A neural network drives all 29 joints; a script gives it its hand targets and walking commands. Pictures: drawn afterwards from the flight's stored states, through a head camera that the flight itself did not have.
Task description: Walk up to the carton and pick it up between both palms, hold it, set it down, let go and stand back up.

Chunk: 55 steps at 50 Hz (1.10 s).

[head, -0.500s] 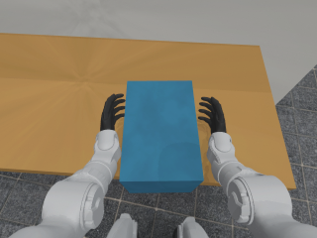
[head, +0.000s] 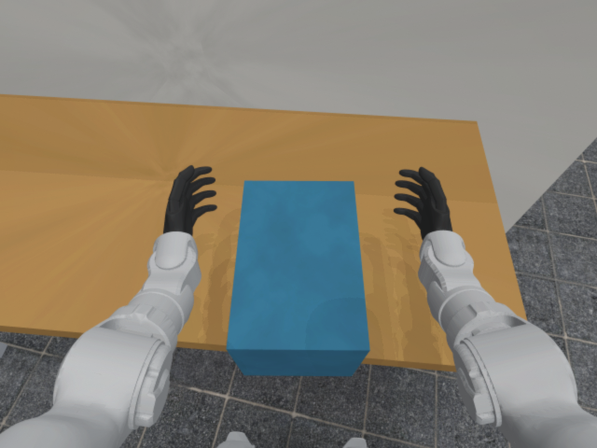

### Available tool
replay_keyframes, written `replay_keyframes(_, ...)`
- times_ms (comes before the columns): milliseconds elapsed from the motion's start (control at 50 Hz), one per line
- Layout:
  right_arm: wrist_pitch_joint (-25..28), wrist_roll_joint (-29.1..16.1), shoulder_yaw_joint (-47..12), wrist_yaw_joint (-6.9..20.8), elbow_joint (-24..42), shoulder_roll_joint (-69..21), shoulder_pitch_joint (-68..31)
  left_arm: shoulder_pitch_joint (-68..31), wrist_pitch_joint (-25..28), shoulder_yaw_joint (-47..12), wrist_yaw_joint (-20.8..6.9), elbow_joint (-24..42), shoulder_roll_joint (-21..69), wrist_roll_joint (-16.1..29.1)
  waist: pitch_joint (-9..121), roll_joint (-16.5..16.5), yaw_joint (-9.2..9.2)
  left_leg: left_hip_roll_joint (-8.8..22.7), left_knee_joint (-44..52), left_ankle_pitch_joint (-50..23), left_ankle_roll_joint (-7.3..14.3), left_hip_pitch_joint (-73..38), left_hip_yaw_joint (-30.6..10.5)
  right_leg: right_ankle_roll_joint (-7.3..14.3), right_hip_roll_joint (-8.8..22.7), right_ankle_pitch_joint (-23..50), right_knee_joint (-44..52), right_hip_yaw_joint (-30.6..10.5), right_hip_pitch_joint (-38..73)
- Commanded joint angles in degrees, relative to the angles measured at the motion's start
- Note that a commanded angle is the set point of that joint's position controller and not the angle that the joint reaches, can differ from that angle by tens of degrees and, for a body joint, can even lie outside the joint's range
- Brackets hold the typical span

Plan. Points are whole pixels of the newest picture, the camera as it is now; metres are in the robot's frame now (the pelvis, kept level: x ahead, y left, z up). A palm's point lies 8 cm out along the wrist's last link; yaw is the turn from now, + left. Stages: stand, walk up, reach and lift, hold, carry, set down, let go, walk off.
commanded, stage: set down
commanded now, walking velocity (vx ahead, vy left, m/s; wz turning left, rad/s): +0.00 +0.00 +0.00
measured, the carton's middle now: (298, 279) +0.39 +0.02 -0.08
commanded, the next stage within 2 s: none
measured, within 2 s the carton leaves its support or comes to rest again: neither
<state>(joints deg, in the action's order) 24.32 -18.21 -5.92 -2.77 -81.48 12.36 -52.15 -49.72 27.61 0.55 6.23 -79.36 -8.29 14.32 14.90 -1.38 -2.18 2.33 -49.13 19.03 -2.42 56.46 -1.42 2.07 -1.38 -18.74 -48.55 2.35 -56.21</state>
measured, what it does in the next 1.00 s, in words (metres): stands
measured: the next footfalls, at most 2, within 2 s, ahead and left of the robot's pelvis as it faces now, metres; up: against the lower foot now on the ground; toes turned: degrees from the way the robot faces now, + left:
none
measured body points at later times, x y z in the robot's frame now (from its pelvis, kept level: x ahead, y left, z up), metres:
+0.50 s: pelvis +0.01 +0.01 +0.03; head +0.07 +0.01 +0.48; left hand +0.44 +0.19 +0.09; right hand +0.46 -0.18 +0.09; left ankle +0.02 +0.14 -0.68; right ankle +0.03 -0.10 -0.68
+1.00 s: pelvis +0.00 +0.01 +0.04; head +0.04 +0.00 +0.49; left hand +0.35 +0.18 +0.04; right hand +0.36 -0.17 +0.03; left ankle +0.02 +0.14 -0.68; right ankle +0.03 -0.10 -0.68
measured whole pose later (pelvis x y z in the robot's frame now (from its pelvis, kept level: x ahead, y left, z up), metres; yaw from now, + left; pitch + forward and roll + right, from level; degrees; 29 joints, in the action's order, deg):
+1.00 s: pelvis +0.00 +0.01 +0.04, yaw +0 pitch +13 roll -1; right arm 26.1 -14.5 -4.5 -4.0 -67.2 9.2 -29.2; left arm -26.6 23.4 4.4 6.7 -59.2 -3.6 4.3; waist 8.4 -1.7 -0.9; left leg 2.2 -35.1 14.1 -2.0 33.6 -1.8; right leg 1.5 -2.0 -12.9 -32.9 1.6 -32.6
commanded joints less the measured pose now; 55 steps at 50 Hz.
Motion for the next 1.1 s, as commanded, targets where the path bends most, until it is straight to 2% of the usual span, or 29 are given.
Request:
replay_keyframes(0,2.1,0.4,1.9,-1.0,10.3,8.0,-24.0,-21.5,1.0,0.6,0.0,10.3,-6.4,-1.2,39.6,2.1,1.92,-3.1,3.4,-21.8,-3.1,-20.8,4.4,-3.2,-1.2,21.0,7.5,-0.9,25.4)
replay_keyframes(20,2.0,0.5,2.1,-1.3,10.6,7.9,-22.8,-20.4,0.5,1.5,0.0,11.3,-6.6,-1.8,39.9,2.5,1.68,-3.0,3.7,-23.0,-3.0,-22.0,4.5,-3.2,-1.5,22.2,8.0,-0.7,26.5)
replay_keyframes(40,2.0,2.2,4.8,-1.9,10.0,5.1,-27.9,-25.2,0.8,1.9,-1.4,0.7,-9.1,-1.0,35.6,7.0,3.11,-3.7,1.2,-16.8,-0.2,-9.8,3.6,-4.4,0.0,19.3,6.0,-3.1,24.1)
replay_keyframes(60,1.8,3.4,5.0,-2.3,10.0,4.7,-27.5,-25.2,1.7,2.3,-1.7,0.5,-8.6,-1.0,34.7,7.5,2.56,-4.0,3.9,-12.9,0.6,-7.1,3.7,-5.0,0.9,18.3,6.4,-4.3,28.5)
replay_keyframes(80,1.8,3.1,3.7,-2.3,10.6,4.3,-27.8,-26.1,2.7,2.7,-1.5,0.7,-9.0,-1.4,34.8,6.9,0.85,-3.9,3.9,-13.5,0.7,-6.7,4.2,-5.2,1.4,19.0,5.5,-5.1,31.3)
replay_keyframes(120,1.6,0.7,1.4,-2.1,8.8,4.1,-26.9,-25.9,3.1,3.1,-1.0,2.1,-9.0,-2.0,36.8,4.8,0.32,-4.0,4.5,-17.3,-0.3,-9.9,4.7,-5.2,0.9,22.7,5.1,-4.0,33.3)
replay_keyframes(160,1.5,-1.2,-0.1,-2.0,7.8,5.4,-25.7,-25.1,2.3,3.3,-0.6,3.8,-9.1,-2.6,38.9,2.8,0.56,-3.7,4.4,-23.0,-1.7,-15.3,4.7,-5.0,-0.1,27.2,5.3,-2.5,33.0)
replay_keyframes(220,1.3,-2.3,-0.2,-1.7,9.0,7.7,-24.9,-24.4,0.5,3.1,-0.4,7.5,-8.4,-3.2,40.1,0.7,0.89,-3.1,4.6,-28.5,-3.1,-23.4,4.3,-4.4,-1.4,29.9,7.5,-1.0,30.5)
replay_keyframes(320,-1.0,-2.3,0.8,-1.1,14.1,10.0,-25.4,-24.6,-3.2,2.4,-0.3,14.3,-7.2,-3.0,39.2,0.2,0.96,-2.3,7.3,-31.1,-3.7,-31.7,3.5,-3.8,-2.6,29.9,11.8,0.0,29.9)
replay_keyframes(380,-3.1,-2.5,0.7,-0.5,15.4,10.4,-24.4,-23.2,-5.6,2.1,-0.2,15.7,-6.0,-3.1,36.7,1.0,0.82,-2.0,9.3,-31.1,-3.5,-34.6,3.0,-3.6,-2.7,28.9,14.2,0.1,30.5)
replay_keyframes(480,-4.1,-2.9,-0.2,0.4,11.4,9.0,-18.7,-15.9,-7.0,3.0,-0.8,12.8,-3.8,-5.5,28.4,2.5,0.51,-1.8,12.4,-30.2,-2.4,-36.2,2.1,-3.0,-1.8,26.2,17.5,-0.6,31.1)
replay_keyframes(580,-0.8,-2.4,-0.5,0.9,6.7,5.9,-10.4,-7.2,-4.0,5.1,-1.5,10.9,-2.3,-9.5,19.6,2.0,0.61,-2.0,14.4,-27.5,-1.2,-35.7,1.1,-1.7,-0.6,20.7,19.7,-1.6,30.4)
replay_keyframes(640,1.2,-1.0,0.7,0.8,10.1,5.3,-9.8,-7.8,-1.6,5.5,-0.8,13.8,-2.8,-9.5,18.5,0.9,0.84,-2.3,15.2,-23.1,-1.2,-35.5,1.3,-1.5,-0.5,14.1,20.4,-1.3,29.0)
replay_keyframes(700,1.5,1.6,3.0,0.4,16.8,5.3,-11.2,-10.9,0.3,3.6,0.9,18.5,-2.7,-6.8,21.3,-0.1,1.66,-2.2,15.6,-15.9,-1.4,-35.4,1.8,-1.6,-0.4,7.1,20.1,-0.6,26.9)
replay_keyframes(740,1.1,3.2,4.3,0.1,21.1,5.0,-10.8,-11.5,1.0,1.8,1.9,21.5,-2.4,-4.6,24.3,-0.7,2.32,-2.2,15.3,-13.1,-1.7,-35.2,2.1,-1.8,-0.4,6.1,19.1,-0.3,26.9)
replay_keyframes(800,0.9,4.7,5.4,-0.7,25.5,4.4,-7.7,-8.5,1.5,0.6,2.4,25.0,-2.1,-3.5,29.1,-0.5,3.04,-2.5,13.9,-15.0,-2.1,-35.5,2.1,-2.1,-0.8,10.8,17.4,-0.4,29.5)
replay_keyframes(900,3.2,5.3,4.6,-1.7,26.2,3.2,0.4,3.3,1.0,3.4,0.9,25.9,-2.0,-7.0,27.3,2.8,2.87,-3.6,13.3,-22.1,-1.5,-35.6,1.4,-3.2,-1.5,20.7,17.0,-1.6,37.4)
replay_keyframes(920,4.5,3.6,1.5,-1.5,18.9,3.7,10.8,12.0,-1.6,5.4,0.5,28.1,-1.0,-11.8,22.4,-0.6,-0.25,-3.4,14.6,-27.7,-2.4,-38.5,1.6,-1.3,-2.4,23.5,17.6,-1.0,41.4)
replay_keyframes(940,5.7,2.6,1.6,-1.6,19.3,4.0,11.1,14.2,-2.7,6.6,0.2,30.7,-1.1,-13.4,21.7,-0.2,-0.35,-3.3,15.5,-30.9,-2.3,-40.5,2.0,-1.6,-2.6,25.2,18.8,-1.1,43.1)
replay_keyframes(960,6.7,2.5,1.7,-1.6,20.8,3.4,11.9,15.7,-3.1,6.0,-0.2,32.8,-0.1,-13.1,20.6,0.4,0.18,-3.2,15.9,-32.2,-2.2,-41.6,1.8,-1.6,-2.9,25.8,19.5,-1.1,43.1)
replay_keyframes(980,7.6,2.7,1.0,-1.6,22.0,2.6,16.3,21.2,-3.7,6.3,-0.6,32.6,1.0,-13.7,16.6,1.7,0.27,-3.3,16.6,-31.6,-1.9,-41.6,1.6,-1.5,-2.7,25.6,20.1,-1.6,44.4)
replay_keyframes(1000,8.5,3.7,1.6,-2.0,26.5,2.4,15.5,21.3,-3.8,6.3,-1.1,34.8,0.8,-13.2,14.9,3.7,0.44,-3.6,17.9,-29.3,-1.2,-39.8,1.9,-2.1,-2.2,25.3,20.9,-2.2,45.8)
replay_keyframes(1020,8.7,4.5,2.2,-2.0,27.4,2.3,14.5,20.1,-3.8,6.2,-1.1,35.3,0.6,-13.0,11.8,3.7,0.54,-3.6,19.1,-25.7,-0.9,-38.8,2.0,-2.2,-1.9,23.1,21.5,-2.6,45.7)
replay_keyframes(1040,8.7,5.5,3.6,-2.0,30.1,1.9,13.8,19.0,-3.3,5.4,-0.8,36.5,0.2,-11.8,10.3,5.0,1.37,-3.9,20.1,-20.2,-0.1,-36.9,2.3,-2.4,-1.3,19.0,22.0,-2.9,45.7)
replay_keyframes(1080,8.1,7.1,4.3,-1.4,29.9,-0.4,17.0,20.2,-1.9,3.4,-1.0,35.1,0.5,-10.0,4.3,6.4,2.60,-4.0,21.9,-12.3,1.0,-34.6,2.6,-2.1,-0.4,12.5,23.2,-3.6,45.3)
